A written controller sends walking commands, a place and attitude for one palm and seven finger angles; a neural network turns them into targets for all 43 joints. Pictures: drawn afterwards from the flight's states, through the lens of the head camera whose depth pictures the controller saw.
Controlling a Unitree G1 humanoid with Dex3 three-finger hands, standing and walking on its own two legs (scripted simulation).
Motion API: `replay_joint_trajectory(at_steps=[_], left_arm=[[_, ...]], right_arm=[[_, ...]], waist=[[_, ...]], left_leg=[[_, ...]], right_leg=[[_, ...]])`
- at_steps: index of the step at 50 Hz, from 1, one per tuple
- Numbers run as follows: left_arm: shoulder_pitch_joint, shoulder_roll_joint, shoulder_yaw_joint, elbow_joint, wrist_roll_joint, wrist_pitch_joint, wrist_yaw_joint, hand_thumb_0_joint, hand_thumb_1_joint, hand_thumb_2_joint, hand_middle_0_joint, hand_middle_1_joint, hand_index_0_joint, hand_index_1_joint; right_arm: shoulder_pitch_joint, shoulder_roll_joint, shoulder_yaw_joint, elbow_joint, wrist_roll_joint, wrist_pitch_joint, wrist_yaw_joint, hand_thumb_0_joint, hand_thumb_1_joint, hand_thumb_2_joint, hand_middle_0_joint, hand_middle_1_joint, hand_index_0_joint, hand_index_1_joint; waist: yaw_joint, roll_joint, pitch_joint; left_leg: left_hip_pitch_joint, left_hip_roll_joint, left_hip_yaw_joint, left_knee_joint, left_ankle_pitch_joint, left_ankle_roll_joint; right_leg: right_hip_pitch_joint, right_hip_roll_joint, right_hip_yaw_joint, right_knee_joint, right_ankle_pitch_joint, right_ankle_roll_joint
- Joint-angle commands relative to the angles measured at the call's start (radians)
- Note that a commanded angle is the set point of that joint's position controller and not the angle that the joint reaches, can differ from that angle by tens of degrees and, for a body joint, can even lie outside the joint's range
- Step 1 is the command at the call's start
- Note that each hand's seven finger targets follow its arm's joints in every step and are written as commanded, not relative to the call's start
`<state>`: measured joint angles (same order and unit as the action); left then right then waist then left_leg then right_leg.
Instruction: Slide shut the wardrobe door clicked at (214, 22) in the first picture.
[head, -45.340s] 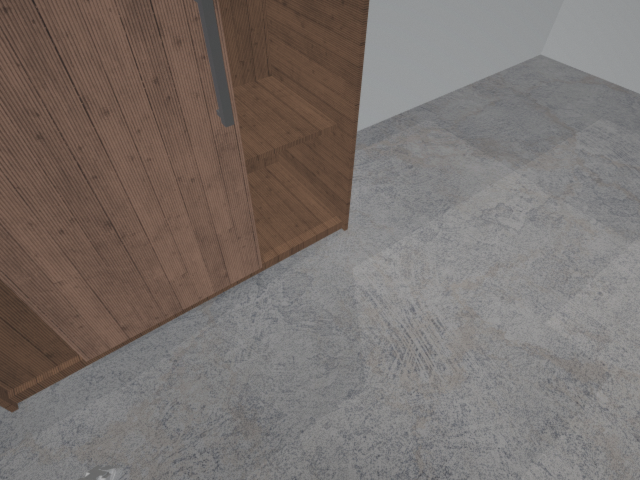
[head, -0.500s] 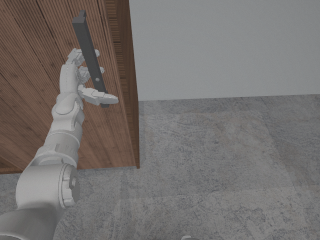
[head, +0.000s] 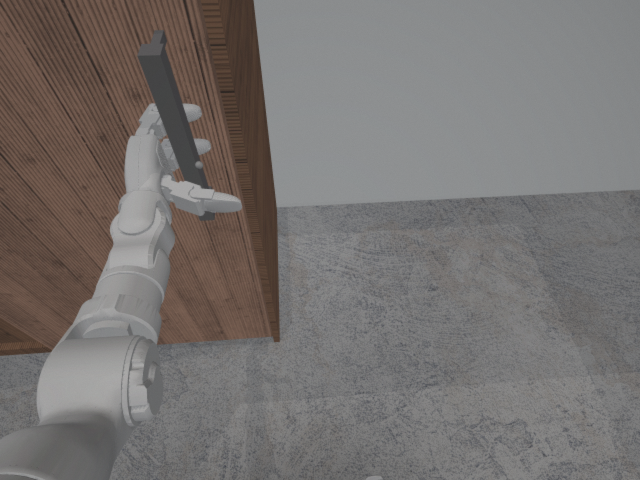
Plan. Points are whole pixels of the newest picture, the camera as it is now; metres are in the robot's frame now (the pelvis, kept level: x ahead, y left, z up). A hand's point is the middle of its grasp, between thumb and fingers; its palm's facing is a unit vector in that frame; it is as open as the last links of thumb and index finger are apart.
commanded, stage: slide the fingers in behind the handle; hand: left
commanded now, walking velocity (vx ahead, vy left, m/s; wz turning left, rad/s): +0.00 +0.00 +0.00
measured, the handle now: (187, 140) +0.54 +0.16 +0.11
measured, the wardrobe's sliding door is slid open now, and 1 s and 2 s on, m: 0.00 0.00 0.00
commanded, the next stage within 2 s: grip the handle and tug to test in 0.42 s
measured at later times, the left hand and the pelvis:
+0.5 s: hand (198, 165) +0.48 +0.13 +0.12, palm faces +0.04 -1.00 +0.00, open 14.1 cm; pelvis +0.00 +0.00 +0.00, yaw +0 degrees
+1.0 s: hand (197, 164) +0.48 +0.13 +0.12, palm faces +0.04 -1.00 +0.00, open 9.1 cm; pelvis +0.00 +0.01 +0.00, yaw +0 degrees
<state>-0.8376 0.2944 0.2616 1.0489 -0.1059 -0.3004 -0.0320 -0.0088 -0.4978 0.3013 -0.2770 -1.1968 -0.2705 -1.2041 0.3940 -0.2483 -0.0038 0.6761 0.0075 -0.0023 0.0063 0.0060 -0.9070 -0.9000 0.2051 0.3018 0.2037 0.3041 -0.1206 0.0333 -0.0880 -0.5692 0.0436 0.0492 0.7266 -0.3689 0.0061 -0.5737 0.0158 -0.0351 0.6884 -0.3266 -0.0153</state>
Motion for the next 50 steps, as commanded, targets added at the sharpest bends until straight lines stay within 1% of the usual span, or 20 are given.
replay_joint_trajectory(at_steps=[1, 3, 6, 7, 8, 10, 12, 14, 17, 21, 26, 27, 28, 30, 34, 40, 43, 47, 49, 50], left_arm=[[-0.488, 0.141, -0.010, -0.230, -0.002, -0.081, -0.019, 0.000, -0.500, 0.300, -0.300, -1.200, -0.300, -1.200], [-0.458, 0.178, 0.022, -0.212, -0.003, -0.084, -0.020, 0.000, -0.500, 0.300, -0.300, -1.200, -0.300, -1.200], [-0.457, 0.169, 0.016, -0.229, -0.005, -0.088, -0.024, 0.000, -0.500, 0.300, -0.300, -1.200, -0.300, -1.200], [-0.455, 0.159, 0.008, -0.212, -0.007, -0.083, -0.025, 0.000, -0.500, 0.300, -0.300, -1.200, -0.300, -1.200], [-0.465, 0.184, 0.024, -0.213, -0.005, -0.084, -0.024, 0.000, -0.500, 0.300, -0.300, -1.200, -0.300, -1.200], [-0.464, 0.184, 0.028, -0.203, -0.007, -0.080, -0.026, 0.000, -0.500, 0.300, -0.300, -1.200, -0.300, -1.200], [-0.457, 0.205, 0.039, -0.223, -0.002, -0.082, -0.028, 0.000, -0.500, 0.300, -0.300, -1.200, -0.300, -1.200], [-0.446, 0.152, 0.003, -0.226, -0.004, -0.078, -0.030, 0.000, -0.500, 0.300, -0.300, -1.200, -0.300, -1.200], [-0.447, 0.166, 0.015, -0.244, -0.009, -0.077, -0.024, 0.000, -0.500, 0.300, -0.300, -1.200, -0.300, -1.200], [-0.449, 0.147, -0.004, -0.259, -0.007, -0.073, -0.019, 0.000, -0.500, 0.300, -0.300, -1.200, -0.300, -1.200], [-0.455, 0.173, 0.019, -0.229, -0.002, -0.066, -0.016, 0.000, -0.500, 0.300, -0.300, -1.200, -0.300, -1.200], [-0.463, 0.147, -0.004, -0.231, -0.002, -0.067, -0.018, 0.000, -0.453, 0.320, -0.305, -1.207, -0.305, -1.207], [-0.464, 0.161, 0.012, -0.238, -0.001, -0.069, -0.016, 0.000, -0.407, 0.340, -0.310, -1.213, -0.310, -1.213], [-0.466, 0.143, -0.004, -0.235, -0.004, -0.068, -0.016, 0.000, -0.313, 0.380, -0.320, -1.227, -0.320, -1.227], [-0.462, 0.155, 0.008, -0.225, -0.004, -0.069, -0.014, 0.000, -0.127, 0.460, -0.340, -1.253, -0.340, -1.253], [-0.486, 0.117, -0.024, -0.245, -0.003, -0.076, -0.009, 0.000, 0.153, 0.580, -0.370, -1.293, -0.370, -1.293], [-0.467, 0.144, -0.001, -0.236, -0.002, -0.075, -0.005, 0.000, 0.293, 0.640, -0.385, -1.313, -0.385, -1.313], [-0.456, 0.133, -0.009, -0.268, -0.005, -0.077, -0.011, 0.000, 0.480, 0.720, -0.405, -1.340, -0.405, -1.340], [-0.435, 0.148, 0.002, -0.271, -0.006, -0.076, -0.013, 0.000, 0.573, 0.760, -0.415, -1.353, -0.415, -1.353], [-0.434, 0.128, -0.011, -0.270, -0.009, -0.072, -0.015, 0.000, 0.620, 0.780, -0.420, -1.360, -0.420, -1.360]], right_arm=[[0.081, -0.145, -0.046, -0.080, 0.004, -0.029, -0.006, 0.000, -0.900, -0.900, 0.200, 0.300, 0.200, 0.300], [0.083, -0.151, -0.046, -0.079, 0.003, -0.029, -0.007, 0.000, -0.900, -0.900, 0.200, 0.300, 0.200, 0.300], [0.073, -0.147, -0.046, -0.086, 0.005, -0.029, -0.007, 0.000, -0.900, -0.900, 0.200, 0.300, 0.200, 0.300], [0.075, -0.147, -0.043, -0.086, 0.006, -0.030, -0.007, 0.000, -0.900, -0.900, 0.200, 0.300, 0.200, 0.300], [0.078, -0.151, -0.046, -0.082, 0.005, -0.027, -0.009, 0.000, -0.900, -0.900, 0.200, 0.300, 0.200, 0.300], [0.074, -0.148, -0.044, -0.086, 0.006, -0.028, -0.010, 0.000, -0.900, -0.900, 0.200, 0.300, 0.200, 0.300], [0.074, -0.149, -0.046, -0.087, 0.007, -0.025, -0.012, 0.000, -0.900, -0.900, 0.200, 0.300, 0.200, 0.300], [0.070, -0.142, -0.044, -0.089, 0.008, -0.026, -0.009, 0.000, -0.900, -0.900, 0.200, 0.300, 0.200, 0.300], [0.074, -0.147, -0.047, -0.090, 0.005, -0.025, -0.008, 0.000, -0.900, -0.900, 0.200, 0.300, 0.200, 0.300], [0.072, -0.146, -0.048, -0.089, 0.006, -0.025, -0.007, 0.000, -0.900, -0.900, 0.200, 0.300, 0.200, 0.300], [0.077, -0.149, -0.048, -0.083, 0.005, -0.022, -0.010, 0.000, -0.900, -0.900, 0.200, 0.300, 0.200, 0.300], [0.072, -0.146, -0.046, -0.086, 0.005, -0.023, -0.009, 0.000, -0.900, -0.900, 0.200, 0.300, 0.200, 0.300], [0.078, -0.148, -0.048, -0.082, 0.003, -0.023, -0.009, 0.000, -0.900, -0.900, 0.200, 0.300, 0.200, 0.300], [0.074, -0.144, -0.046, -0.085, 0.004, -0.024, -0.009, 0.000, -0.900, -0.900, 0.200, 0.300, 0.200, 0.300], [0.079, -0.147, -0.047, -0.080, 0.004, -0.024, -0.009, 0.000, -0.900, -0.900, 0.200, 0.300, 0.200, 0.300], [0.076, -0.146, -0.049, -0.078, 0.002, -0.030, -0.005, 0.000, -0.900, -0.900, 0.200, 0.300, 0.200, 0.300], [0.086, -0.151, -0.050, -0.075, -0.001, -0.030, -0.005, 0.000, -0.900, -0.900, 0.200, 0.300, 0.200, 0.300], [0.077, -0.146, -0.049, -0.083, 0.001, -0.030, -0.003, 0.000, -0.900, -0.900, 0.200, 0.300, 0.200, 0.300], [0.077, -0.149, -0.052, -0.083, 0.003, -0.028, -0.003, 0.000, -0.900, -0.900, 0.200, 0.300, 0.200, 0.300], [0.075, -0.147, -0.051, -0.085, 0.003, -0.028, -0.002, 0.000, -0.900, -0.900, 0.200, 0.300, 0.200, 0.300]], waist=[[-0.011, -0.013, -0.378], [-0.001, -0.022, -0.372], [0.003, -0.010, -0.390], [-0.004, -0.036, -0.368], [-0.005, -0.033, -0.364], [-0.002, -0.032, -0.357], [0.005, -0.016, -0.384], [0.002, 0.017, -0.374], [0.005, -0.013, -0.388], [0.000, -0.016, -0.386], [0.001, -0.030, -0.361], [-0.004, -0.011, -0.359], [-0.001, -0.001, -0.371], [-0.007, -0.015, -0.374], [-0.002, -0.011, -0.370], [-0.007, 0.001, -0.386], [-0.002, -0.015, -0.388], [0.006, 0.013, -0.399], [0.010, -0.001, -0.404], [0.001, -0.011, -0.393]], left_leg=[[0.205, -0.039, -0.030, -0.050, 0.323, 0.018], [0.193, -0.038, -0.029, -0.051, 0.321, 0.018], [0.198, -0.040, -0.024, -0.047, 0.333, 0.018], [0.185, -0.040, -0.025, -0.050, 0.321, 0.019], [0.181, -0.040, -0.026, -0.047, 0.320, 0.020], [0.172, -0.041, -0.023, -0.052, 0.313, 0.021], [0.188, -0.040, -0.023, -0.049, 0.335, 0.019], [0.218, -0.038, -0.026, -0.044, 0.364, 0.016], [0.214, -0.035, -0.032, -0.048, 0.368, 0.014], [0.217, -0.035, -0.032, -0.049, 0.370, 0.014], [0.198, -0.035, -0.033, -0.051, 0.350, 0.015], [0.207, -0.035, -0.031, -0.052, 0.352, 0.015], [0.219, -0.036, -0.031, -0.046, 0.368, 0.015], [0.217, -0.036, -0.032, -0.049, 0.365, 0.015], [0.222, -0.032, -0.038, -0.048, 0.371, 0.012], [0.247, -0.030, -0.044, -0.046, 0.378, 0.010], [0.236, -0.031, -0.045, -0.045, 0.386, 0.011], [0.242, -0.031, -0.039, -0.048, 0.401, 0.010], [0.246, -0.029, -0.042, -0.045, 0.411, 0.009], [0.243, -0.029, -0.036, -0.046, 0.407, 0.012]], right_leg=[[0.182, 0.023, 0.015, -0.056, 0.386, 0.003], [0.194, 0.023, 0.016, -0.055, 0.387, 0.000], [0.204, 0.022, 0.020, -0.051, 0.408, 0.002], [0.201, 0.023, 0.016, -0.054, 0.401, 0.003], [0.201, 0.022, 0.019, -0.053, 0.400, 0.003], [0.203, 0.021, 0.020, -0.056, 0.401, 0.005], [0.210, 0.020, 0.020, -0.050, 0.414, 0.003], [0.179, 0.022, 0.014, -0.047, 0.416, 0.000], [0.193, 0.024, 0.009, -0.045, 0.414, 0.001], [0.189, 0.024, 0.008, -0.047, 0.415, 0.002], [0.183, 0.024, 0.009, -0.050, 0.396, 0.002], [0.177, 0.023, 0.009, -0.050, 0.399, 0.001], [0.175, 0.023, 0.009, -0.047, 0.407, 0.000], [0.178, 0.024, 0.009, -0.049, 0.408, 0.003], [0.164, 0.025, 0.006, -0.046, 0.396, 0.000], [0.144, 0.027, 0.002, -0.045, 0.382, 0.000], [0.162, 0.028, 0.002, -0.042, 0.393, -0.002], [0.174, 0.027, 0.004, -0.042, 0.414, -0.003], [0.176, 0.028, 0.003, -0.039, 0.416, -0.003], [0.175, 0.029, 0.004, -0.045, 0.421, 0.000]])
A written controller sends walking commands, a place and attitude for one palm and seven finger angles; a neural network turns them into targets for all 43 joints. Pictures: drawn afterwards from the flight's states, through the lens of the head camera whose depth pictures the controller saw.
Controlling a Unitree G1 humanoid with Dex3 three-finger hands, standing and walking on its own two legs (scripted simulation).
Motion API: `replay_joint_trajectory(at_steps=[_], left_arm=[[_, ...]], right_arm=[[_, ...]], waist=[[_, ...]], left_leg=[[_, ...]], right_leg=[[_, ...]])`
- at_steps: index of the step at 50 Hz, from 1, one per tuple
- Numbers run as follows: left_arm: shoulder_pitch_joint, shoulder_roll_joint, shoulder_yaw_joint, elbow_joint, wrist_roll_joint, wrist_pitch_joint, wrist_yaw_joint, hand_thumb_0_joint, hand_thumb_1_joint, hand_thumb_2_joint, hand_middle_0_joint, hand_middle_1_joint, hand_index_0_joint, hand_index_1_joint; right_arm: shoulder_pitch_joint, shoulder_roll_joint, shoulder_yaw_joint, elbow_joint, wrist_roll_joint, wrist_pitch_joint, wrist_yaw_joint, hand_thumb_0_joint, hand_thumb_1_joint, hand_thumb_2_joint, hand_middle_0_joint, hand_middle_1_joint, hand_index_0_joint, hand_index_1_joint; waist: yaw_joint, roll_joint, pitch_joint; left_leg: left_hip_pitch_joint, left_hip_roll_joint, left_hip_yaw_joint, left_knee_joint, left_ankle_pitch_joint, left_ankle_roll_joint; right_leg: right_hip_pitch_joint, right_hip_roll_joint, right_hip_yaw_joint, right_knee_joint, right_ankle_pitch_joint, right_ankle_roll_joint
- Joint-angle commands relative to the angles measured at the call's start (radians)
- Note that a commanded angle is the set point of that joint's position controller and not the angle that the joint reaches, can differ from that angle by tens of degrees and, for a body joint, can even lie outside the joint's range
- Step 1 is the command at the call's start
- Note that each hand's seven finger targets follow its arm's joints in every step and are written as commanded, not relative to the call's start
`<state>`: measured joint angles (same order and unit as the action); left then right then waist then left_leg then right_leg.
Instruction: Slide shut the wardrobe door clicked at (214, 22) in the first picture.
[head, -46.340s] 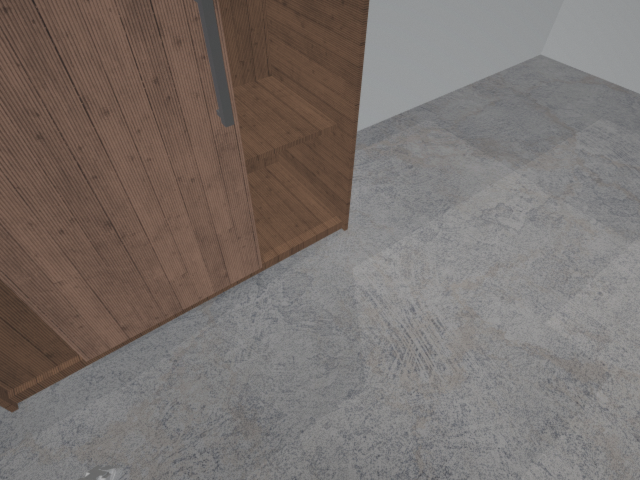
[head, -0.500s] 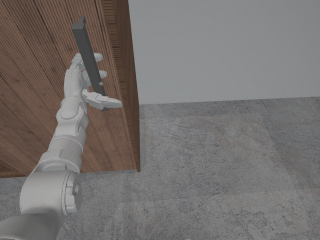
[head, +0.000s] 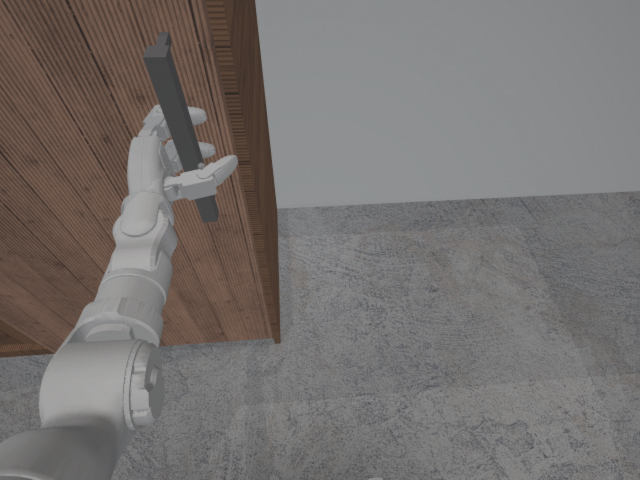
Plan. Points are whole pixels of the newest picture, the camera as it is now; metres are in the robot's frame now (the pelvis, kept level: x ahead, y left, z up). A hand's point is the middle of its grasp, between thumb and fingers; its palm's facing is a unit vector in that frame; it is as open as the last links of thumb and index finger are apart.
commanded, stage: grip the handle and tug to test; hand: left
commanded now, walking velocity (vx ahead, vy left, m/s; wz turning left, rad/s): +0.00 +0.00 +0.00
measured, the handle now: (191, 141) +0.54 +0.15 +0.11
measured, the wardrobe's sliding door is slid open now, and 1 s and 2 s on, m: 0.00 0.00 0.00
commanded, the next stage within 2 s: tug the door sideways, standing still in 0.94 s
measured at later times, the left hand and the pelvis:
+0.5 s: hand (202, 165) +0.48 +0.13 +0.12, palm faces +0.06 -1.00 +0.00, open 6.0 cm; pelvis +0.00 +0.00 +0.00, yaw +0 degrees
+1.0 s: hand (203, 166) +0.48 +0.13 +0.12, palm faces +0.05 -1.00 +0.00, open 6.1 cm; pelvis +0.03 +0.00 +0.01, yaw -2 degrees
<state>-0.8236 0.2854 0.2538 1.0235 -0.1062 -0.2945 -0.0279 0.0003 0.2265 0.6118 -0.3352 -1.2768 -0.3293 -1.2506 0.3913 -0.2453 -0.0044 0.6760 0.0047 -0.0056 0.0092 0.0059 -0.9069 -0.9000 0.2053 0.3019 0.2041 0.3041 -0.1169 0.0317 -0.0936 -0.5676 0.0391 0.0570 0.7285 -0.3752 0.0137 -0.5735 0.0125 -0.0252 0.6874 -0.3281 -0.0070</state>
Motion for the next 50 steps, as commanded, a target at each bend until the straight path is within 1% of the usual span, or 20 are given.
replay_joint_trajectory(at_steps=[1, 2, 6, 9, 12, 13, 15, 18, 19, 24, 26, 30, 31, 34, 39, 40, 42, 44, 45, 50], left_arm=[[-0.443, 0.168, 0.020, -0.252, -0.007, -0.079, -0.018, 0.000, 0.667, 0.800, -0.425, -1.367, -0.425, -1.367], [-0.429, 0.140, -0.001, -0.262, -0.009, -0.076, -0.020, 0.000, 0.713, 0.820, -0.430, -1.373, -0.430, -1.373], [-0.416, 0.142, 0.002, -0.263, -0.011, -0.067, -0.020, 0.000, 0.900, 0.900, -0.450, -1.400, -0.450, -1.400], [-0.437, 0.122, -0.020, -0.259, -0.006, -0.061, -0.018, 0.000, 0.900, 0.900, -0.450, -1.400, -0.450, -1.400], [-0.455, 0.145, 0.000, -0.244, -0.004, -0.060, -0.013, 0.000, 0.900, 0.900, -0.450, -1.400, -0.450, -1.400], [-0.446, 0.175, 0.019, -0.259, 0.002, -0.064, -0.013, 0.000, 0.900, 0.900, -0.450, -1.400, -0.450, -1.400], [-0.448, 0.106, -0.034, -0.261, 0.001, -0.062, -0.018, 0.000, 0.900, 0.900, -0.450, -1.400, -0.450, -1.400], [-0.460, 0.117, -0.027, -0.252, 0.000, -0.062, -0.014, 0.000, 0.900, 0.900, -0.450, -1.400, -0.450, -1.400], [-0.451, 0.126, -0.017, -0.259, -0.001, -0.063, -0.015, 0.000, 0.900, 0.900, -0.450, -1.400, -0.450, -1.400], [-0.452, 0.150, -0.005, -0.237, 0.004, -0.063, -0.017, 0.000, 0.900, 0.900, -0.450, -1.400, -0.450, -1.400], [-0.489, 0.119, -0.034, -0.224, 0.005, -0.063, -0.019, 0.000, 0.900, 0.900, -0.450, -1.400, -0.450, -1.400], [-0.430, 0.132, -0.014, -0.245, 0.001, -0.067, -0.022, 0.000, 0.900, 0.900, -0.450, -1.400, -0.450, -1.400], [-0.411, 0.102, -0.034, -0.253, -0.003, -0.065, -0.026, 0.000, 0.900, 0.900, -0.450, -1.400, -0.450, -1.400], [-0.348, 0.124, -0.011, -0.272, -0.010, -0.059, -0.030, 0.000, 0.900, 0.900, -0.450, -1.400, -0.450, -1.400], [-0.218, 0.134, 0.009, -0.351, -0.025, -0.038, -0.035, 0.000, 0.900, 0.900, -0.450, -1.400, -0.450, -1.400], [-0.192, 0.109, -0.007, -0.360, -0.029, -0.028, -0.038, 0.000, 0.900, 0.900, -0.450, -1.400, -0.450, -1.400], [-0.161, 0.133, 0.013, -0.413, -0.033, -0.019, -0.036, 0.000, 0.900, 0.900, -0.450, -1.400, -0.450, -1.400], [-0.081, 0.096, -0.011, -0.463, -0.037, -0.006, -0.038, 0.000, 0.900, 0.900, -0.450, -1.400, -0.450, -1.400], [-0.078, 0.089, -0.016, -0.499, -0.042, -0.001, -0.035, 0.000, 0.900, 0.900, -0.450, -1.400, -0.450, -1.400], [0.030, 0.062, -0.035, -0.631, -0.045, 0.038, -0.025, 0.000, 0.900, 0.900, -0.450, -1.400, -0.450, -1.400]], right_arm=[[0.081, -0.152, -0.051, -0.083, 0.005, -0.024, -0.006, 0.000, -0.900, -0.900, 0.200, 0.300, 0.200, 0.300], [0.075, -0.149, -0.050, -0.090, 0.007, -0.023, -0.004, 0.000, -0.900, -0.900, 0.200, 0.300, 0.200, 0.300], [0.075, -0.148, -0.051, -0.088, 0.007, -0.020, -0.005, 0.000, -0.900, -0.900, 0.200, 0.300, 0.200, 0.300], [0.074, -0.147, -0.051, -0.087, 0.008, -0.020, -0.006, 0.000, -0.900, -0.900, 0.200, 0.300, 0.200, 0.300], [0.084, -0.152, -0.054, -0.080, 0.005, -0.020, -0.008, 0.000, -0.900, -0.900, 0.200, 0.300, 0.200, 0.300], [0.089, -0.155, -0.055, -0.080, 0.003, -0.017, -0.009, 0.000, -0.900, -0.900, 0.200, 0.300, 0.200, 0.300], [0.076, -0.142, -0.051, -0.083, 0.006, -0.018, -0.006, 0.000, -0.900, -0.900, 0.200, 0.300, 0.200, 0.300], [0.084, -0.148, -0.052, -0.078, 0.003, -0.017, -0.006, 0.000, -0.900, -0.900, 0.200, 0.300, 0.200, 0.300], [0.080, -0.148, -0.054, -0.080, 0.005, -0.018, -0.006, 0.000, -0.900, -0.900, 0.200, 0.300, 0.200, 0.300], [0.075, -0.149, -0.050, -0.083, 0.006, -0.014, -0.009, 0.000, -0.900, -0.900, 0.200, 0.300, 0.200, 0.300], [0.074, -0.145, -0.047, -0.079, 0.006, -0.015, -0.009, 0.000, -0.900, -0.900, 0.200, 0.300, 0.200, 0.300], [0.071, -0.147, -0.051, -0.090, 0.006, -0.015, -0.008, 0.000, -0.900, -0.900, 0.200, 0.300, 0.200, 0.300], [0.067, -0.143, -0.048, -0.097, 0.006, -0.017, -0.005, 0.000, -0.900, -0.900, 0.200, 0.300, 0.200, 0.300], [0.065, -0.147, -0.052, -0.105, 0.008, -0.013, -0.004, 0.000, -0.900, -0.900, 0.200, 0.300, 0.200, 0.300], [0.050, -0.145, -0.051, -0.131, 0.013, -0.013, 0.000, 0.000, -0.900, -0.900, 0.200, 0.300, 0.200, 0.300], [0.040, -0.141, -0.051, -0.139, 0.015, -0.013, 0.001, 0.000, -0.900, -0.900, 0.200, 0.300, 0.200, 0.300], [0.037, -0.143, -0.053, -0.146, 0.017, -0.012, 0.001, 0.000, -0.900, -0.900, 0.200, 0.300, 0.200, 0.300], [0.026, -0.135, -0.052, -0.159, 0.019, -0.014, 0.004, 0.000, -0.900, -0.900, 0.200, 0.300, 0.200, 0.300], [0.026, -0.135, -0.053, -0.160, 0.019, -0.016, 0.006, 0.000, -0.900, -0.900, 0.200, 0.300, 0.200, 0.300], [0.019, -0.129, -0.060, -0.170, 0.020, -0.024, 0.012, 0.000, -0.900, -0.900, 0.200, 0.300, 0.200, 0.300]], waist=[[0.009, 0.000, -0.392], [0.008, 0.012, -0.393], [0.007, 0.010, -0.381], [-0.004, 0.004, -0.361], [-0.009, -0.033, -0.374], [0.005, -0.014, -0.396], [-0.005, 0.024, -0.384], [-0.011, -0.016, -0.370], [-0.004, -0.005, -0.395], [-0.002, -0.007, -0.378], [-0.015, -0.003, -0.363], [0.004, 0.002, -0.404], [0.008, 0.016, -0.403], [0.021, -0.027, -0.409], [0.051, -0.033, -0.414], [0.049, -0.025, -0.398], [0.060, -0.034, -0.402], [0.074, 0.008, -0.403], [0.071, -0.012, -0.402], [0.083, 0.014, -0.416]], left_leg=[[0.235, -0.025, -0.045, -0.049, 0.421, 0.003], [0.243, -0.026, -0.043, -0.050, 0.424, 0.002], [0.237, -0.025, -0.040, -0.048, 0.435, 0.003], [0.240, -0.024, -0.042, -0.050, 0.418, 0.004], [0.229, -0.026, -0.042, -0.048, 0.407, 0.008], [0.233, -0.027, -0.043, -0.046, 0.427, 0.006], [0.260, -0.026, -0.043, -0.042, 0.447, 0.004], [0.251, -0.025, -0.050, -0.044, 0.445, 0.006], [0.256, -0.026, -0.046, -0.041, 0.450, 0.006], [0.230, -0.030, -0.042, -0.045, 0.412, 0.008], [0.228, -0.031, -0.046, -0.045, 0.389, 0.006], [0.243, -0.031, -0.042, -0.042, 0.419, 0.007], [0.246, -0.032, -0.042, -0.044, 0.426, 0.006], [0.233, -0.030, -0.039, -0.045, 0.451, 0.008], [0.221, -0.030, -0.026, -0.055, 0.492, 0.011], [0.220, -0.032, -0.017, -0.056, 0.478, 0.012], [0.218, -0.031, -0.016, -0.064, 0.491, 0.012], [0.244, -0.026, -0.013, -0.065, 0.555, 0.010], [0.254, -0.023, -0.016, -0.065, 0.578, 0.010], [0.311, -0.012, -0.012, -0.066, 0.721, 0.009]], right_leg=[[0.188, 0.031, -0.005, -0.041, 0.429, -0.011], [0.186, 0.032, -0.007, -0.041, 0.431, -0.012], [0.188, 0.030, -0.006, -0.044, 0.445, -0.010], [0.168, 0.032, -0.007, -0.047, 0.427, -0.009], [0.182, 0.030, -0.004, -0.049, 0.431, -0.006], [0.198, 0.029, -0.002, -0.042, 0.446, -0.010], [0.169, 0.029, -0.006, -0.044, 0.449, -0.009], [0.168, 0.031, -0.010, -0.043, 0.443, -0.009], [0.176, 0.030, -0.006, -0.041, 0.455, -0.008], [0.184, 0.027, -0.002, -0.044, 0.440, -0.008], [0.164, 0.027, -0.005, -0.047, 0.416, -0.008], [0.186, 0.027, -0.003, -0.041, 0.443, -0.009], [0.191, 0.027, -0.005, -0.040, 0.448, -0.011], [0.221, 0.029, -0.005, -0.036, 0.479, -0.010], [0.285, 0.027, -0.003, -0.037, 0.542, -0.011], [0.285, 0.028, -0.003, -0.044, 0.547, -0.009], [0.311, 0.027, -0.003, -0.045, 0.562, -0.010], [0.315, 0.024, -0.005, -0.043, 0.586, -0.011], [0.319, 0.026, -0.008, -0.045, 0.603, -0.009], [0.345, 0.022, -0.006, -0.049, 0.691, -0.006]])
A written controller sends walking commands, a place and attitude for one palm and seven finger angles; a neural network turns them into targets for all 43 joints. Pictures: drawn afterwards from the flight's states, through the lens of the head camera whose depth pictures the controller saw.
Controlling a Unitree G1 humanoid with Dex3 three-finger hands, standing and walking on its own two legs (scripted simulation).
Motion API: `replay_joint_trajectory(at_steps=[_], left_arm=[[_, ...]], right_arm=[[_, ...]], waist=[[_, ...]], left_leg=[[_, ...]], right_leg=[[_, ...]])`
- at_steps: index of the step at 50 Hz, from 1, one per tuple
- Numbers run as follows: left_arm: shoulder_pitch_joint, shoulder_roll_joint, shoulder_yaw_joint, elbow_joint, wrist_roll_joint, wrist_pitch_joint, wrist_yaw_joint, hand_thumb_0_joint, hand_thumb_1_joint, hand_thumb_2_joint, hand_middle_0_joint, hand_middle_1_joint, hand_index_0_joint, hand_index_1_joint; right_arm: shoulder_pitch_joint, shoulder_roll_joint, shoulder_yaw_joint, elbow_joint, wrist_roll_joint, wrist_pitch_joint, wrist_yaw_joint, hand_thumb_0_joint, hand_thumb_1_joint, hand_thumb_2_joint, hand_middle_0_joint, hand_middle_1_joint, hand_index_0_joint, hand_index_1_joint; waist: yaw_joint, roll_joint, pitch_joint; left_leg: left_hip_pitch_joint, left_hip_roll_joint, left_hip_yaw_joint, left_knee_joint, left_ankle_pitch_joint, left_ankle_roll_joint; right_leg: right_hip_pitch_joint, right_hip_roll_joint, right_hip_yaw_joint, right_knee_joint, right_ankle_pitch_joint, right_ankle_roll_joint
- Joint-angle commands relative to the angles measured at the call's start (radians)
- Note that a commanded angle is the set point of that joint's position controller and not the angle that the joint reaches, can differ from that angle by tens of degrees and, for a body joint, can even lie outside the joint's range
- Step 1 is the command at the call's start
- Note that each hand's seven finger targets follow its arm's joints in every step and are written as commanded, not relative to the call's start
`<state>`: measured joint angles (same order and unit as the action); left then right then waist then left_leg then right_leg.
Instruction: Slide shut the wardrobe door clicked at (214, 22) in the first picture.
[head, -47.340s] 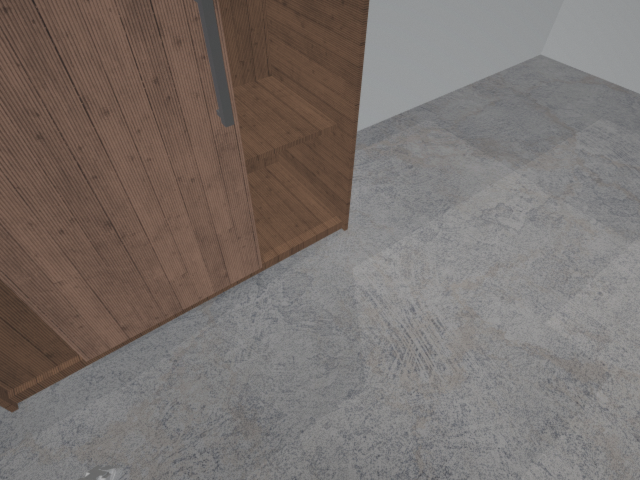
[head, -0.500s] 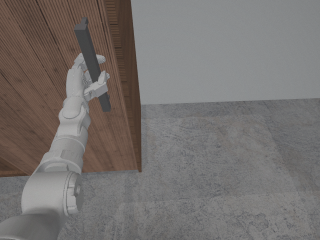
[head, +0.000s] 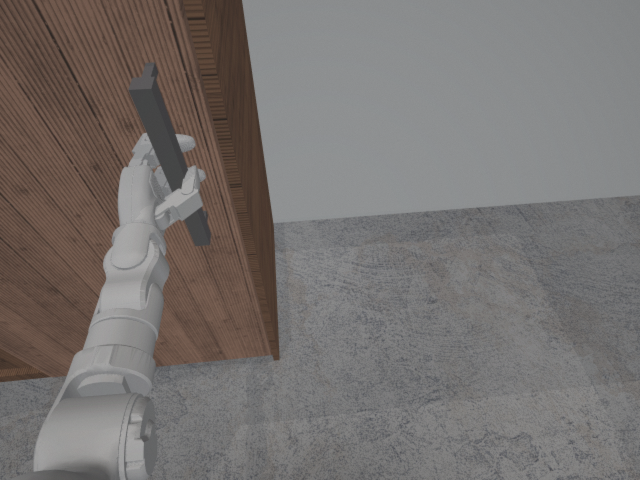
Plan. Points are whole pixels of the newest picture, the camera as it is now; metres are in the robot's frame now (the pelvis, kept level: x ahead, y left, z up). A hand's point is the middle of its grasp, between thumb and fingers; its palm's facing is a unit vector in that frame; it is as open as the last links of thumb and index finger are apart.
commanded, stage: tug the door sideways, standing still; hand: left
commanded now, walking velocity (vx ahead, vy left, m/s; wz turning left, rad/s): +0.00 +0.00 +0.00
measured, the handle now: (180, 168) +0.51 +0.17 +0.10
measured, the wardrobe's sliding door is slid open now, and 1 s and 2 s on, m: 0.00 0.00 0.00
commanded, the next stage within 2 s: step sideways, sliding the door along in 0.96 s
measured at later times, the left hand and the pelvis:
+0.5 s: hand (195, 190) +0.45 +0.14 +0.11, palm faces +0.13 -0.99 -0.01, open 5.9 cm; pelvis +0.00 +0.00 +0.00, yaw +5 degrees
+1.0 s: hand (196, 192) +0.45 +0.14 +0.11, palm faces +0.13 -0.99 -0.03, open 6.0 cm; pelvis -0.02 +0.00 -0.01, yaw +5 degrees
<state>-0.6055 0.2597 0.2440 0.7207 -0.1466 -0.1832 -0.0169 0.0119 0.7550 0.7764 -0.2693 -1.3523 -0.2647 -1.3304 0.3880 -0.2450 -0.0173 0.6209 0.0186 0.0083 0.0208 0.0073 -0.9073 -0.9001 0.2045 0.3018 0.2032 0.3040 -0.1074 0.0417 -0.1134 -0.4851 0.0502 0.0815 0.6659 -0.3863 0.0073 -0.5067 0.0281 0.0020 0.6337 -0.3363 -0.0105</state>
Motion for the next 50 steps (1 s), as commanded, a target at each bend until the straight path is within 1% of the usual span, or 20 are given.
replay_joint_trajectory(at_steps=[1, 2, 5, 8, 11, 14, 17, 20, 22, 25, 29, 30, 32, 38, 39, 41, 42, 43, 47, 50], left_arm=[[-0.183, 0.075, -0.036, -0.354, -0.005, -0.066, -0.034, 0.000, 0.900, 0.900, -0.450, -1.400, -0.450, -1.400], [-0.158, 0.074, -0.033, -0.368, -0.007, -0.058, -0.033, 0.000, 0.900, 0.900, -0.450, -1.400, -0.450, -1.400], [-0.403, 0.154, -0.002, -0.302, 0.020, -0.045, -0.009, 0.000, 0.900, 0.900, -0.450, -1.400, -0.450, -1.400], [-0.544, 0.039, -0.095, -0.256, 0.026, -0.045, 0.000, 0.000, 0.900, 0.900, -0.450, -1.400, -0.450, -1.400], [-0.556, -0.008, -0.128, -0.206, 0.035, -0.048, 0.008, 0.000, 0.900, 0.900, -0.450, -1.400, -0.450, -1.400], [-0.596, -0.065, -0.179, -0.165, 0.044, -0.067, 0.014, 0.000, 0.900, 0.900, -0.450, -1.400, -0.450, -1.400], [-0.639, -0.127, -0.230, -0.117, 0.046, -0.091, 0.017, 0.000, 0.900, 0.900, -0.450, -1.400, -0.450, -1.400], [-0.671, -0.155, -0.256, -0.102, 0.049, -0.111, 0.017, 0.000, 0.900, 0.900, -0.450, -1.400, -0.450, -1.400], [-0.700, -0.176, -0.276, -0.097, 0.048, -0.121, 0.017, 0.000, 0.900, 0.900, -0.450, -1.400, -0.450, -1.400], [-0.724, -0.219, -0.308, -0.052, 0.040, -0.129, 0.016, 0.000, 0.900, 0.900, -0.450, -1.400, -0.450, -1.400], [-0.776, -0.261, -0.353, -0.064, 0.050, -0.145, 0.024, 0.000, 0.900, 0.900, -0.450, -1.400, -0.450, -1.400], [-0.772, -0.265, -0.354, -0.044, 0.050, -0.145, 0.027, 0.000, 0.900, 0.900, -0.450, -1.400, -0.450, -1.400], [-0.771, -0.265, -0.353, -0.012, 0.049, -0.144, 0.031, 0.000, 0.900, 0.900, -0.450, -1.400, -0.450, -1.400], [-0.808, -0.259, -0.347, -0.002, 0.043, -0.150, 0.029, 0.000, 0.900, 0.900, -0.450, -1.400, -0.450, -1.400], [-0.805, -0.261, -0.348, -0.001, 0.042, -0.151, 0.027, 0.000, 0.900, 0.900, -0.450, -1.400, -0.450, -1.400], [-0.813, -0.259, -0.348, -0.004, 0.041, -0.152, 0.024, 0.000, 0.900, 0.900, -0.450, -1.400, -0.450, -1.400], [-0.810, -0.263, -0.348, 0.009, 0.039, -0.151, 0.025, 0.000, 0.900, 0.900, -0.450, -1.400, -0.450, -1.400], [-0.819, -0.258, -0.347, 0.004, 0.040, -0.154, 0.024, 0.000, 0.900, 0.900, -0.450, -1.400, -0.450, -1.400], [-0.810, -0.268, -0.350, 0.026, 0.037, -0.153, 0.021, 0.000, 0.900, 0.900, -0.450, -1.400, -0.450, -1.400], [-0.829, -0.259, -0.345, 0.006, 0.036, -0.158, 0.020, 0.000, 0.900, 0.900, -0.450, -1.400, -0.450, -1.400]], right_arm=[[0.021, -0.127, -0.048, -0.113, 0.005, -0.041, 0.002, 0.000, -0.900, -0.900, 0.200, 0.300, 0.200, 0.300], [0.022, -0.127, -0.049, -0.114, 0.004, -0.042, 0.003, 0.000, -0.900, -0.900, 0.200, 0.300, 0.200, 0.300], [0.042, -0.141, -0.049, -0.067, -0.002, -0.028, -0.014, 0.000, -0.900, -0.900, 0.200, 0.300, 0.200, 0.300], [0.048, -0.128, -0.050, -0.039, -0.005, -0.029, -0.022, 0.000, -0.900, -0.900, 0.200, 0.300, 0.200, 0.300], [0.067, -0.124, -0.055, -0.013, -0.014, -0.032, -0.017, 0.000, -0.900, -0.900, 0.200, 0.300, 0.200, 0.300], [0.066, -0.121, -0.055, 0.000, -0.018, -0.039, -0.008, 0.000, -0.900, -0.900, 0.200, 0.300, 0.200, 0.300], [0.048, -0.119, -0.051, 0.001, -0.018, -0.048, -0.004, 0.000, -0.900, -0.900, 0.200, 0.300, 0.200, 0.300], [0.058, -0.122, -0.051, 0.009, -0.021, -0.054, 0.003, 0.000, -0.900, -0.900, 0.200, 0.300, 0.200, 0.300], [0.057, -0.121, -0.052, 0.011, -0.022, -0.059, 0.006, 0.000, -0.900, -0.900, 0.200, 0.300, 0.200, 0.300], [0.056, -0.122, -0.049, 0.017, -0.020, -0.067, 0.008, 0.000, -0.900, -0.900, 0.200, 0.300, 0.200, 0.300], [0.065, -0.122, -0.050, 0.026, -0.023, -0.082, 0.012, 0.000, -0.900, -0.900, 0.200, 0.300, 0.200, 0.300], [0.066, -0.124, -0.050, 0.030, -0.022, -0.085, 0.013, 0.000, -0.900, -0.900, 0.200, 0.300, 0.200, 0.300], [0.072, -0.127, -0.049, 0.034, -0.024, -0.090, 0.013, 0.000, -0.900, -0.900, 0.200, 0.300, 0.200, 0.300], [0.091, -0.129, -0.048, 0.048, -0.026, -0.103, 0.011, 0.000, -0.900, -0.900, 0.200, 0.300, 0.200, 0.300], [0.094, -0.129, -0.050, 0.052, -0.025, -0.104, 0.011, 0.000, -0.900, -0.900, 0.200, 0.300, 0.200, 0.300], [0.091, -0.128, -0.049, 0.050, -0.025, -0.107, 0.012, 0.000, -0.900, -0.900, 0.200, 0.300, 0.200, 0.300], [0.095, -0.128, -0.048, 0.053, -0.026, -0.108, 0.012, 0.000, -0.900, -0.900, 0.200, 0.300, 0.200, 0.300], [0.097, -0.128, -0.048, 0.052, -0.026, -0.109, 0.011, 0.000, -0.900, -0.900, 0.200, 0.300, 0.200, 0.300], [0.092, -0.128, -0.045, 0.049, -0.025, -0.113, 0.013, 0.000, -0.900, -0.900, 0.200, 0.300, 0.200, 0.300], [0.091, -0.128, -0.047, 0.046, -0.025, -0.115, 0.013, 0.000, -0.900, -0.900, 0.200, 0.300, 0.200, 0.300]], waist=[[0.069, 0.006, -0.394], [0.074, -0.012, -0.397], [0.015, -0.028, -0.337], [-0.027, -0.008, -0.319], [-0.022, 0.031, -0.388], [-0.034, 0.001, -0.400], [-0.045, -0.011, -0.362], [-0.044, 0.030, -0.399], [-0.052, 0.010, -0.407], [-0.064, -0.006, -0.367], [-0.076, 0.037, -0.383], [-0.073, 0.043, -0.381], [-0.077, 0.006, -0.358], [-0.078, 0.016, -0.371], [-0.082, -0.002, -0.373], [-0.079, 0.026, -0.375], [-0.082, -0.005, -0.367], [-0.078, 0.022, -0.362], [-0.079, 0.007, -0.347], [-0.077, 0.023, -0.371]], left_leg=[[0.243, -0.021, -0.039, -0.004, 0.749, 0.014], [0.241, -0.021, -0.039, -0.007, 0.757, 0.014], [0.233, -0.024, -0.049, -0.005, 0.672, 0.015], [0.272, -0.025, -0.061, 0.010, 0.682, 0.013], [0.323, -0.021, -0.079, 0.035, 0.819, 0.005], [0.337, -0.020, -0.099, 0.038, 0.782, 0.000], [0.309, -0.028, -0.098, 0.030, 0.663, 0.002], [0.341, -0.027, -0.112, 0.051, 0.729, -0.002], [0.337, -0.026, -0.118, 0.050, 0.689, -0.004], [0.309, -0.027, -0.124, 0.045, 0.605, -0.004], [0.330, -0.024, -0.140, 0.047, 0.564, -0.010], [0.328, -0.024, -0.144, 0.047, 0.547, -0.012], [0.297, -0.029, -0.141, 0.042, 0.494, -0.009], [0.294, -0.033, -0.143, 0.043, 0.507, -0.009], [0.299, -0.030, -0.143, 0.048, 0.519, -0.008], [0.295, -0.034, -0.138, 0.050, 0.502, -0.008], [0.286, -0.034, -0.141, 0.049, 0.493, -0.007], [0.291, -0.033, -0.145, 0.046, 0.503, -0.010], [0.277, -0.036, -0.141, 0.047, 0.473, -0.009], [0.299, -0.033, -0.148, 0.052, 0.507, -0.013]], right_leg=[[0.273, 0.007, -0.035, 0.000, 0.705, 0.000], [0.287, 0.006, -0.036, -0.003, 0.714, -0.001], [0.231, 0.008, -0.031, -0.017, 0.672, 0.006], [0.160, 0.009, -0.038, -0.023, 0.623, 0.005], [0.136, 0.004, -0.045, 0.001, 0.671, 0.006], [0.098, 0.007, -0.055, 0.005, 0.609, 0.005], [0.069, 0.010, -0.058, -0.004, 0.536, 0.001], [0.043, 0.010, -0.058, 0.015, 0.550, -0.003], [0.032, 0.013, -0.062, 0.015, 0.519, -0.002], [0.001, 0.017, -0.065, 0.010, 0.462, -0.004], [-0.047, 0.016, -0.070, 0.019, 0.399, -0.007], [-0.059, 0.018, -0.071, 0.019, 0.378, -0.009], [-0.056, 0.019, -0.073, 0.015, 0.364, -0.010], [-0.051, 0.019, -0.074, 0.023, 0.374, -0.012], [-0.058, 0.021, -0.076, 0.024, 0.382, -0.009], [-0.064, 0.021, -0.072, 0.023, 0.374, -0.009], [-0.060, 0.021, -0.076, 0.022, 0.374, -0.009], [-0.064, 0.020, -0.075, 0.025, 0.366, -0.012], [-0.073, 0.021, -0.076, 0.024, 0.355, -0.011], [-0.081, 0.021, -0.077, 0.034, 0.360, -0.011]])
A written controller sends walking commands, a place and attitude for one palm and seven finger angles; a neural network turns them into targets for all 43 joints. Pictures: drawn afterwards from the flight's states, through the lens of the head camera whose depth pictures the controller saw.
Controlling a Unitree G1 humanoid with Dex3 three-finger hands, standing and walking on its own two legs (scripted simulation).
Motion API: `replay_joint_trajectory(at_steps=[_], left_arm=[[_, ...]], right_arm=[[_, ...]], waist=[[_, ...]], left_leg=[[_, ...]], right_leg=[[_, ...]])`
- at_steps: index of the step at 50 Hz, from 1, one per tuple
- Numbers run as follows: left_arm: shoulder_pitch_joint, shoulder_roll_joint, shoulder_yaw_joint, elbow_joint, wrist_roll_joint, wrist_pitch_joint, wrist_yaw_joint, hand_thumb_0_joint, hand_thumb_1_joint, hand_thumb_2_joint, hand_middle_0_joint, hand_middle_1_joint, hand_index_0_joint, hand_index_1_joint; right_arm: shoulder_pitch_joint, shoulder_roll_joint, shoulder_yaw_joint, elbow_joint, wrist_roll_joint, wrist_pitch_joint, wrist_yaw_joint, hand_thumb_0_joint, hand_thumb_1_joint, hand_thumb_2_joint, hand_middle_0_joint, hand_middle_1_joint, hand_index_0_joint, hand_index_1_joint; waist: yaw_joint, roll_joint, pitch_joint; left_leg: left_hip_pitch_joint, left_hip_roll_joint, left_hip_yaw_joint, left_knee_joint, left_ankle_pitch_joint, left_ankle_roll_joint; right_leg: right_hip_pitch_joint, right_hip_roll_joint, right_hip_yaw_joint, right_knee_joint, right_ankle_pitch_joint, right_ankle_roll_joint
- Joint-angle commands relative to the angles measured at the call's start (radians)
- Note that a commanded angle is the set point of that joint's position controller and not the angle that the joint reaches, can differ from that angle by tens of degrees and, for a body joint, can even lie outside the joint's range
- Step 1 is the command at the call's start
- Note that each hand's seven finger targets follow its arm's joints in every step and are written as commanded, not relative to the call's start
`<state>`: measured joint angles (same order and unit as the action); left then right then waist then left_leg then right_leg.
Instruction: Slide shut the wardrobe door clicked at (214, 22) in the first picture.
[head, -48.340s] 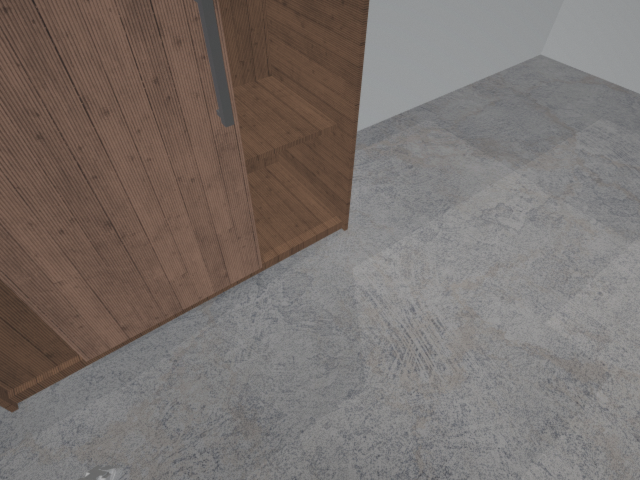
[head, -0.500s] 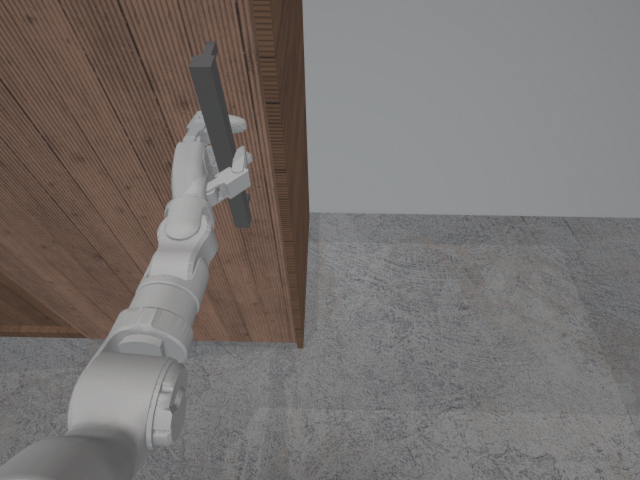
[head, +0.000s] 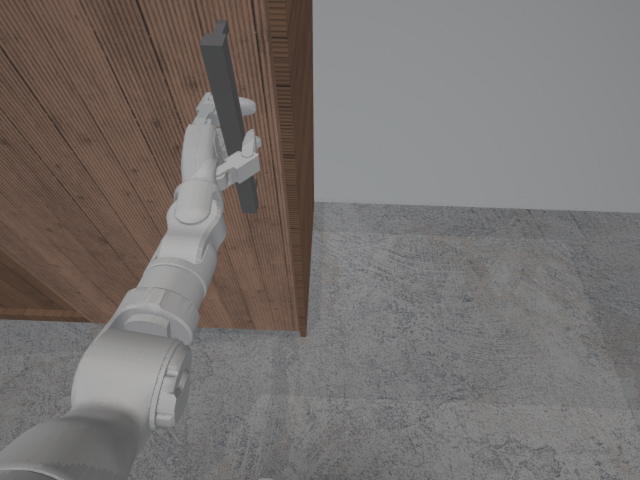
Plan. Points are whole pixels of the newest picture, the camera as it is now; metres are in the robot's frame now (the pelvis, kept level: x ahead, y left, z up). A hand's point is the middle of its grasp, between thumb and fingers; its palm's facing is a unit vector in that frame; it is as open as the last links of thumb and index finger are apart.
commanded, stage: step sideways, sliding the door along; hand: left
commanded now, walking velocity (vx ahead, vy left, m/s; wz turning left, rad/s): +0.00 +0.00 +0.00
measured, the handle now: (238, 132) +0.54 +0.12 +0.11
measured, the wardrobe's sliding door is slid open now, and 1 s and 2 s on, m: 0.00 0.00 0.00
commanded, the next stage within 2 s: none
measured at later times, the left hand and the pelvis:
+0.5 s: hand (256, 153) +0.49 +0.08 +0.12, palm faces +0.17 -0.98 -0.11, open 6.1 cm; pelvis +0.02 -0.06 +0.01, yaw -1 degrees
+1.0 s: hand (263, 146) +0.50 +0.08 +0.12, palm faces +0.45 -0.89 -0.09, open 6.7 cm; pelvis +0.09 -0.17 +0.01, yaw +5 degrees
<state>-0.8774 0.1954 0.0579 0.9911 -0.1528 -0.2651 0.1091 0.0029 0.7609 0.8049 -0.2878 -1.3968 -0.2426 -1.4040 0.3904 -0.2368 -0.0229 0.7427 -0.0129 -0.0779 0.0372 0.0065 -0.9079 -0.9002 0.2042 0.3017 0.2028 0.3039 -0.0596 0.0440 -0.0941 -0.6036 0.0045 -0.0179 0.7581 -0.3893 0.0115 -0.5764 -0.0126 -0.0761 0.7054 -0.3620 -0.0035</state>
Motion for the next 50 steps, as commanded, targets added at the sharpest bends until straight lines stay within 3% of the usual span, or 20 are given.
replay_joint_trajectory(at_steps=[1, 3, 4, 6, 13, 16, 21, 22, 23, 24, 26, 29, 31, 33, 37, 42, 44, 46, 47, 50], left_arm=[[-0.563, -0.195, -0.158, -0.273, 0.042, -0.076, -0.106, 0.000, 0.900, 0.900, -0.450, -1.400, -0.450, -1.400], [-0.615, -0.180, -0.152, -0.263, 0.041, -0.073, -0.103, 0.000, 0.900, 0.900, -0.450, -1.400, -0.450, -1.400], [-0.627, 0.306, 0.124, -0.270, 0.107, -0.060, -0.058, 0.000, 0.900, 0.900, -0.450, -1.400, -0.450, -1.400], [-0.608, 0.037, -0.073, -0.298, 0.088, -0.034, -0.068, 0.000, 0.900, 0.900, -0.450, -1.400, -0.450, -1.400], [-0.569, 0.095, -0.035, -0.288, 0.039, 0.015, -0.071, 0.000, 0.900, 0.900, -0.450, -1.400, -0.450, -1.400], [-0.535, 0.032, -0.076, -0.294, 0.031, 0.030, -0.070, 0.000, 0.900, 0.900, -0.450, -1.400, -0.450, -1.400], [-0.491, -0.022, -0.129, -0.400, 0.051, 0.041, -0.083, 0.000, 0.900, 0.900, -0.450, -1.400, -0.450, -1.400], [-0.452, -0.012, -0.120, -0.402, 0.055, 0.053, -0.077, 0.000, 0.900, 0.900, -0.450, -1.400, -0.450, -1.400], [-0.441, -0.037, -0.131, -0.408, 0.055, 0.066, -0.078, 0.000, 0.900, 0.900, -0.450, -1.400, -0.450, -1.400], [-0.435, -0.038, -0.134, -0.401, 0.061, 0.070, -0.078, 0.000, 0.900, 0.900, -0.450, -1.400, -0.450, -1.400], [-0.466, -0.126, -0.207, -0.509, 0.070, 0.057, -0.079, 0.000, 0.900, 0.900, -0.450, -1.400, -0.450, -1.400], [-0.451, -0.148, -0.242, -0.614, 0.066, 0.030, -0.071, 0.000, 0.900, 0.900, -0.450, -1.400, -0.450, -1.400], [-0.464, -0.172, -0.268, -0.683, 0.030, 0.024, -0.083, 0.000, 0.900, 0.900, -0.450, -1.400, -0.450, -1.400], [-0.437, -0.179, -0.255, -0.644, 0.052, 0.040, -0.089, 0.000, 0.900, 0.900, -0.450, -1.400, -0.450, -1.400], [-0.406, -0.118, -0.237, -0.745, 0.064, 0.049, -0.099, 0.000, 0.900, 0.900, -0.450, -1.400, -0.450, -1.400], [-0.270, -0.070, -0.204, -0.857, 0.068, 0.048, -0.098, 0.000, 0.900, 0.900, -0.450, -1.400, -0.450, -1.400], [-0.180, -0.037, -0.186, -0.881, 0.084, 0.058, -0.085, 0.000, 0.900, 0.900, -0.450, -1.400, -0.450, -1.400], [-0.062, 0.033, -0.116, -0.854, 0.078, 0.078, -0.071, 0.000, 0.900, 0.900, -0.450, -1.400, -0.450, -1.400], [-0.042, 0.032, -0.117, -0.878, 0.084, 0.073, -0.067, 0.000, 0.900, 0.900, -0.450, -1.400, -0.450, -1.400], [-0.035, -0.043, -0.163, -1.025, 0.085, 0.062, -0.037, 0.000, 0.900, 0.900, -0.450, -1.400, -0.450, -1.400]], right_arm=[[0.089, -0.136, -0.042, -0.078, 0.005, -0.030, -0.003, 0.000, -0.900, -0.900, 0.200, 0.300, 0.200, 0.300], [0.091, -0.138, -0.038, -0.072, 0.006, -0.027, -0.006, 0.000, -0.900, -0.900, 0.200, 0.300, 0.200, 0.300], [0.036, -0.185, -0.054, -0.075, 0.039, 0.010, -0.056, 0.000, -0.900, -0.900, 0.200, 0.300, 0.200, 0.300], [-0.018, -0.112, -0.023, -0.111, 0.050, 0.028, -0.089, 0.000, -0.900, -0.900, 0.200, 0.300, 0.200, 0.300], [-0.084, -0.137, -0.031, -0.112, 0.040, 0.044, -0.131, 0.000, -0.900, -0.900, 0.200, 0.300, 0.200, 0.300], [-0.112, -0.133, -0.020, -0.110, 0.043, 0.038, -0.126, 0.000, -0.900, -0.900, 0.200, 0.300, 0.200, 0.300], [-0.139, -0.126, -0.025, -0.124, 0.052, 0.014, -0.130, 0.000, -0.900, -0.900, 0.200, 0.300, 0.200, 0.300], [-0.126, -0.123, -0.034, -0.125, 0.062, 0.017, -0.125, 0.000, -0.900, -0.900, 0.200, 0.300, 0.200, 0.300], [-0.174, -0.118, -0.039, -0.137, 0.064, 0.010, -0.127, 0.000, -0.900, -0.900, 0.200, 0.300, 0.200, 0.300], [-0.201, -0.113, -0.037, -0.146, 0.067, 0.002, -0.123, 0.000, -0.900, -0.900, 0.200, 0.300, 0.200, 0.300], [-0.219, -0.083, -0.020, -0.145, 0.056, -0.018, -0.127, 0.000, -0.900, -0.900, 0.200, 0.300, 0.200, 0.300], [-0.200, -0.090, -0.028, -0.130, 0.045, -0.020, -0.142, 0.000, -0.900, -0.900, 0.200, 0.300, 0.200, 0.300], [-0.174, -0.142, -0.059, -0.146, 0.044, -0.010, -0.108, 0.000, -0.900, -0.900, 0.200, 0.300, 0.200, 0.300], [-0.182, -0.133, -0.068, -0.163, 0.043, -0.001, -0.068, 0.000, -0.900, -0.900, 0.200, 0.300, 0.200, 0.300], [-0.180, -0.143, -0.065, -0.182, 0.044, -0.007, -0.070, 0.000, -0.900, -0.900, 0.200, 0.300, 0.200, 0.300], [-0.234, -0.117, -0.050, -0.249, 0.056, -0.049, -0.068, 0.000, -0.900, -0.900, 0.200, 0.300, 0.200, 0.300], [-0.255, -0.104, -0.042, -0.258, 0.071, -0.070, -0.075, 0.000, -0.900, -0.900, 0.200, 0.300, 0.200, 0.300], [-0.258, -0.081, -0.061, -0.243, 0.077, -0.079, -0.093, 0.000, -0.900, -0.900, 0.200, 0.300, 0.200, 0.300], [-0.275, -0.075, -0.051, -0.249, 0.075, -0.085, -0.104, 0.000, -0.900, -0.900, 0.200, 0.300, 0.200, 0.300], [-0.289, -0.039, -0.004, -0.214, 0.066, -0.119, -0.120, 0.000, -0.900, -0.900, 0.200, 0.300, 0.200, 0.300]], waist=[[-0.125, 0.027, -0.403], [-0.138, 0.007, -0.383], [-0.015, -0.013, -0.430], [-0.057, 0.033, -0.380], [-0.030, 0.135, -0.217], [-0.020, 0.087, -0.170], [-0.016, -0.018, -0.218], [-0.007, -0.191, -0.282], [0.013, -0.325, -0.279], [0.043, -0.323, -0.224], [0.029, -0.176, -0.189], [-0.012, -0.075, -0.269], [-0.016, 0.197, -0.400], [-0.015, 0.134, -0.310], [-0.023, 0.127, -0.245], [-0.001, 0.292, -0.217], [0.013, 0.163, -0.230], [0.048, -0.283, -0.308], [0.073, -0.330, -0.308], [0.040, -0.158, -0.303]], left_leg=[[0.424, 0.012, -0.045, -0.035, 0.525, -0.016], [0.407, 0.010, -0.047, -0.037, 0.496, -0.014], [0.386, 0.065, -0.026, -0.082, 0.415, 0.030], [0.395, 0.071, 0.004, -0.132, 0.368, 0.038], [0.685, 0.335, -0.314, -0.247, 0.619, 0.176], [0.702, 0.339, -0.226, -0.196, 0.754, 0.175], [0.475, 0.189, 0.018, -0.008, 0.694, 0.050], [0.362, 0.111, 0.067, 0.134, 0.541, 0.010], [0.182, 0.021, 0.052, 0.264, 0.088, -0.017], [0.084, 0.009, 0.023, 0.322, -0.151, -0.011], [0.051, 0.037, 0.004, 0.179, -0.152, -0.003], [0.482, 0.119, 0.032, -0.280, 0.319, 0.010], [1.061, 0.477, -0.304, -0.230, 1.239, 0.189], [1.053, 0.482, -0.273, -0.187, 1.170, 0.206], [1.010, 0.383, -0.105, -0.171, 1.119, 0.130], [0.849, 0.277, 0.101, -0.126, 1.056, 0.023], [0.647, 0.189, 0.158, -0.002, 0.823, 0.019], [0.318, -0.005, 0.123, 0.276, -0.038, -0.062], [0.256, -0.014, 0.039, 0.354, -0.224, -0.042], [0.190, 0.019, -0.003, 0.072, -0.192, -0.035]], right_leg=[[-0.009, 0.061, 0.004, -0.038, 0.399, -0.017], [-0.011, 0.061, 0.004, -0.042, 0.390, -0.016], [0.161, -0.004, 0.058, -0.085, 0.363, -0.009], [0.206, -0.010, 0.041, -0.090, 0.399, -0.001], [-0.054, 0.024, 0.070, 0.218, -0.121, -0.017], [0.002, 0.015, 0.065, 0.126, -0.059, -0.026], [0.430, -0.039, 0.085, -0.181, 0.540, -0.047], [0.560, -0.131, 0.206, -0.203, 0.784, -0.101], [0.701, -0.214, 0.316, -0.203, 1.064, -0.177], [0.721, -0.242, 0.339, -0.193, 1.153, -0.169], [0.763, -0.253, 0.296, -0.159, 1.126, -0.172], [0.527, -0.157, 0.143, -0.001, 0.902, -0.081], [-0.038, 0.011, 0.125, 0.335, -0.067, 0.032], [-0.139, 0.001, 0.175, 0.366, -0.197, -0.012], [-0.069, 0.009, 0.072, 0.139, -0.025, -0.002], [0.226, 0.049, -0.013, -0.151, 0.206, 0.001], [0.470, 0.010, -0.002, -0.233, 0.603, 0.002], [0.694, -0.215, 0.253, -0.166, 1.225, -0.093], [0.677, -0.273, 0.280, -0.161, 1.311, -0.079], [0.735, -0.289, 0.265, -0.111, 1.310, -0.125]])
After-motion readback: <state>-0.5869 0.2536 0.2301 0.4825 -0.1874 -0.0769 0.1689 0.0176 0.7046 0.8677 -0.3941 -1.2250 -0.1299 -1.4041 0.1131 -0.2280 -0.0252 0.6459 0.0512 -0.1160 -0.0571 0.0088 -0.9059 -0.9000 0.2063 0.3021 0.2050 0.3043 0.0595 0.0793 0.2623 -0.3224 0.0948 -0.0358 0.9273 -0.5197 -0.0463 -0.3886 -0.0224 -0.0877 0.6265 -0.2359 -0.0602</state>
